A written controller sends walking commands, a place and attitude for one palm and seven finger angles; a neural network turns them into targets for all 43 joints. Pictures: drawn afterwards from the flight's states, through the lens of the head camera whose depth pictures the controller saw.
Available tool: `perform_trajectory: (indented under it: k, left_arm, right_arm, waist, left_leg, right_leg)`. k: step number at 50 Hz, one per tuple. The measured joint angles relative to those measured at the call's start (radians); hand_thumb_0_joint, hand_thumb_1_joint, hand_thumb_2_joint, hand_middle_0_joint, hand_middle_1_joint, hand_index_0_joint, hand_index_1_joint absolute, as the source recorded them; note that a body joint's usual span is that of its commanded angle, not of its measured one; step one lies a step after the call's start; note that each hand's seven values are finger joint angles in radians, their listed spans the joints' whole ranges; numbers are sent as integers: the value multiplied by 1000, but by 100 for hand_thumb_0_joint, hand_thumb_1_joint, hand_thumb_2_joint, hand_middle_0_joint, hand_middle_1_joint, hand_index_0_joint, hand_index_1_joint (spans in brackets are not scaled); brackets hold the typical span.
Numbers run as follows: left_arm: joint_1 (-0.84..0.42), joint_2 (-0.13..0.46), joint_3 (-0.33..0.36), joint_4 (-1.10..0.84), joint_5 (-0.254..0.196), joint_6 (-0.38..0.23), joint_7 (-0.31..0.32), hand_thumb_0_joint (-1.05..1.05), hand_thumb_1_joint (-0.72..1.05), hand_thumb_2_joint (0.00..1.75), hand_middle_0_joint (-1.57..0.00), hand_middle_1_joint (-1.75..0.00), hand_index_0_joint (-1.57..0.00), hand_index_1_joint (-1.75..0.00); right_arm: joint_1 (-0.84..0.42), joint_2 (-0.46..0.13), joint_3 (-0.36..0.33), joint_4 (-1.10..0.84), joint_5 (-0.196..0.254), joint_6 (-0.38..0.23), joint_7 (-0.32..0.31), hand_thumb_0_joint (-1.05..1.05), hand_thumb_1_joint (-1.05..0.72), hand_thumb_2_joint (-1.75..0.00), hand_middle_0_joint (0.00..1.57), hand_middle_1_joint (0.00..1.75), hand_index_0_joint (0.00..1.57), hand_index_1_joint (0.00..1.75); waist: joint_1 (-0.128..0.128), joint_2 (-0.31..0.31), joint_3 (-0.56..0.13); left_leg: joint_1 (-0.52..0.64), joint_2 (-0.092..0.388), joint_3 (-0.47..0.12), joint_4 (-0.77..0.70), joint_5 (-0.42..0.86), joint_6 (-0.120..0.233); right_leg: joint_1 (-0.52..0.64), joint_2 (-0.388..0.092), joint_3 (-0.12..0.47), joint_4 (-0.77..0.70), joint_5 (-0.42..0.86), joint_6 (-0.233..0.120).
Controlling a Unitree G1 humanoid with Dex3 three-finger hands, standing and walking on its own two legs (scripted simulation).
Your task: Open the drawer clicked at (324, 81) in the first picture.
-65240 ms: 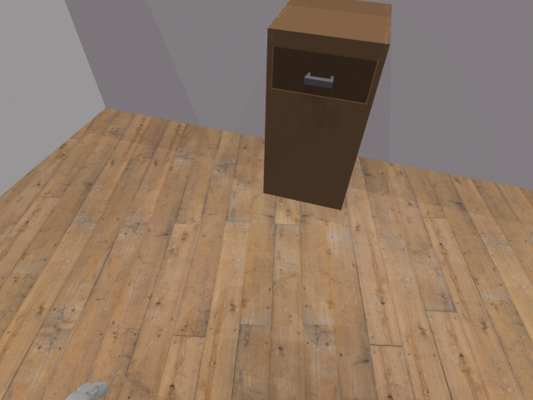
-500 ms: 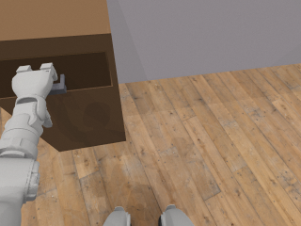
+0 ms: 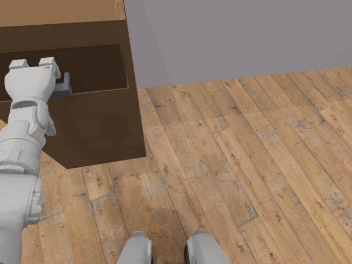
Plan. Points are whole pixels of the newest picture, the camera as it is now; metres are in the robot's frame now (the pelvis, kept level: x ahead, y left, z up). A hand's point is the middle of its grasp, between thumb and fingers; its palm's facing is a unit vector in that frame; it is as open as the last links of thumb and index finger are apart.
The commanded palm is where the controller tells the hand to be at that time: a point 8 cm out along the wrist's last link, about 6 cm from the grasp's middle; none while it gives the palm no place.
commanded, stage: lower the fingers behind the handle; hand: left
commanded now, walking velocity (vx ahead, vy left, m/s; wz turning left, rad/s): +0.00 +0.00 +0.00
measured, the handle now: (48, 84) +0.54 +0.29 +0.00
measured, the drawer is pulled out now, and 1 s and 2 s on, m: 0.00 0.00 0.00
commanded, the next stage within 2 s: lift the fingers back up to retry in 0.38 s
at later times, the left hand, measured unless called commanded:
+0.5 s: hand (43, 98) +0.49 +0.29 +0.01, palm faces -0.05 +0.03 -1.00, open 13.8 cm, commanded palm +0.49 +0.27 +0.04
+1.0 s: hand (34, 91) +0.49 +0.30 +0.04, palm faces -0.07 -0.04 -1.00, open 13.5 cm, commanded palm +0.49 +0.28 +0.11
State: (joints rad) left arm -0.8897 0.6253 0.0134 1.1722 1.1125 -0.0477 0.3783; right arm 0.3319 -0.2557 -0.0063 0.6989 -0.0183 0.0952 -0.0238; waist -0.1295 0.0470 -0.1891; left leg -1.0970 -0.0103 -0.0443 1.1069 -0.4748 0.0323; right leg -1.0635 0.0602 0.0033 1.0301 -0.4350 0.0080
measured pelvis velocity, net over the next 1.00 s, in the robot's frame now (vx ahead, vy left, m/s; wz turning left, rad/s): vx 0.02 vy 0.01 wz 0.00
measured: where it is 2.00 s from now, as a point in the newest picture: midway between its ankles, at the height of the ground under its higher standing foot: outside the picture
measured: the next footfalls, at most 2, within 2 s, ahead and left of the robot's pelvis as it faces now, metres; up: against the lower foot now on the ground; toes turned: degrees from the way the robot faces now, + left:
none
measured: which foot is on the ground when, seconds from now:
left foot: down 0.00-1.00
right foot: down 0.00-1.00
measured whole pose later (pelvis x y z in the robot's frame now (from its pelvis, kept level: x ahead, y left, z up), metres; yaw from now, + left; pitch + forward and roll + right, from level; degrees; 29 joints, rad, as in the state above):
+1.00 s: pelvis +0.02 +0.01 +0.02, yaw +0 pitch +24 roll -4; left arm -0.78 0.64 0.07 1.04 1.09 -0.12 0.29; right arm 0.38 -0.26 -0.03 0.72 -0.01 0.09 -0.04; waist -0.13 0.05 -0.17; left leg -0.96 -0.01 -0.04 0.98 -0.45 0.04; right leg -0.91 0.06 0.01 0.88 -0.39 0.01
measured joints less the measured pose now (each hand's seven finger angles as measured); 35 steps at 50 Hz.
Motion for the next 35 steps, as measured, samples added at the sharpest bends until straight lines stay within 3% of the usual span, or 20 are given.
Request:
perform_trajectory:
  k: [12, 24, 35]
  left_arm:
    - [-22, 46, 9, -26, -6, -26, -55, 0, -49, 30, -28, -134, -33, -121]
    - [-51, 54, -5, -18, -9, -24, -52, 0, -49, 30, -28, -135, -33, -121]
    - [-24, 60, 21, -38, -25, -24, -104, 0, -49, 30, -29, -130, -35, -121]
  right_arm:
    - [1, -8, 12, -30, 11, -4, -16, 1, -90, -90, 20, 30, 21, 30]
    - [14, -8, 13, -23, 15, -17, -20, 1, -90, -90, 20, 30, 21, 30]
    - [19, -2, 18, -19, 20, -17, -30, 1, -90, -90, 20, 30, 21, 30]
  waist:
    - [-8, 0, 7]
    - [-11, 6, 11]
    - [-23, 6, 28]
  left_leg:
    - [-56, 3, 1, 47, -2, -3]
    - [-87, -2, -4, 63, 4, -3]
    - [-33, 2, -2, 12, 18, -2]
  right_leg:
    - [-59, 4, -1, 51, -2, -2]
    - [-88, 0, -7, 66, 1, -1]
    - [-31, 2, -3, 10, 20, 1]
